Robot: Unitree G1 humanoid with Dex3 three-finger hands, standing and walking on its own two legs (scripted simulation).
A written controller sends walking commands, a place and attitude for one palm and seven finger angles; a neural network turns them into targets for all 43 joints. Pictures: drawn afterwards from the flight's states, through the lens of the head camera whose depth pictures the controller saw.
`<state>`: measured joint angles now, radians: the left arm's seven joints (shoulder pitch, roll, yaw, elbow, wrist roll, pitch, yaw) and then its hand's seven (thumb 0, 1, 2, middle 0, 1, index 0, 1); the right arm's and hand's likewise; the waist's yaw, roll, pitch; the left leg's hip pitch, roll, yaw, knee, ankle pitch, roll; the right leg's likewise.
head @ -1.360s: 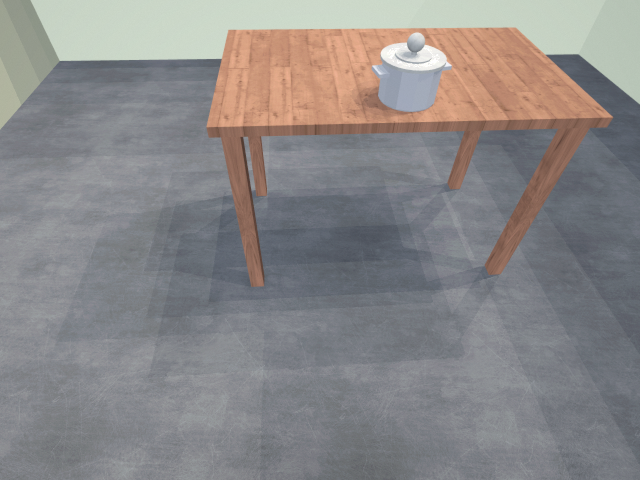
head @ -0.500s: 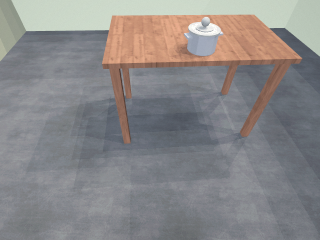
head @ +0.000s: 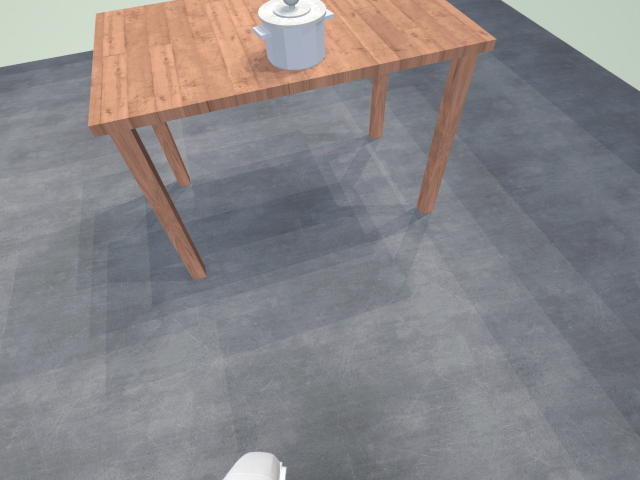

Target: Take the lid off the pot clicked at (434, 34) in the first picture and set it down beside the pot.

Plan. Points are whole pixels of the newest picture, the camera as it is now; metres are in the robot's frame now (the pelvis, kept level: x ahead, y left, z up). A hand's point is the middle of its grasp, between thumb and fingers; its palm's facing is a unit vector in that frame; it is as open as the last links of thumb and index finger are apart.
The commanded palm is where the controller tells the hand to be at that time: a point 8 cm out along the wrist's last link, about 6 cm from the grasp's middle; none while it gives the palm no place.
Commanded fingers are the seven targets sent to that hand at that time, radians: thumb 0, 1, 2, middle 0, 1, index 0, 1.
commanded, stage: walk to a spot facing it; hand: left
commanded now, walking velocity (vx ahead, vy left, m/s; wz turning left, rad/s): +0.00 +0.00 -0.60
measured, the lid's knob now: out of the picture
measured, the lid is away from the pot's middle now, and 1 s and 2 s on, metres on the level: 0.00 0.00 0.00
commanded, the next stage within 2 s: turn to face it in 1.50 s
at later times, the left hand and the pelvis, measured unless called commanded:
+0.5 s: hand (158, 465) +0.14 +0.26 -0.17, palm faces -0.21 -0.96 -0.21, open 7.4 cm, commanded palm none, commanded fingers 0.00 0.90 0.90 -0.20 -0.30 -0.20 -0.30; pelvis +0.04 +0.06 +0.00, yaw -17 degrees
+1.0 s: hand (350, 326) +0.39 -0.01 -0.18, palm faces -0.61 -0.77 -0.18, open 7.4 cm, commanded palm none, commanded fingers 0.00 0.90 0.90 -0.20 -0.30 -0.20 -0.30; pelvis +0.17 -0.07 -0.03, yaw -36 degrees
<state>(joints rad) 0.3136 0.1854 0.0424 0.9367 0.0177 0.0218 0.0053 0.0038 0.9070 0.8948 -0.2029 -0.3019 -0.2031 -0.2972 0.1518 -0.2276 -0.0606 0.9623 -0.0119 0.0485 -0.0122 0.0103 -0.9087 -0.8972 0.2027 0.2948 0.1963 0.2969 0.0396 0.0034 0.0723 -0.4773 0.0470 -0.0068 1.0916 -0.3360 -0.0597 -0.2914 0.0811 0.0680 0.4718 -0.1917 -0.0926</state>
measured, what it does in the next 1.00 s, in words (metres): walks ahead, turning right: left foot, then right foot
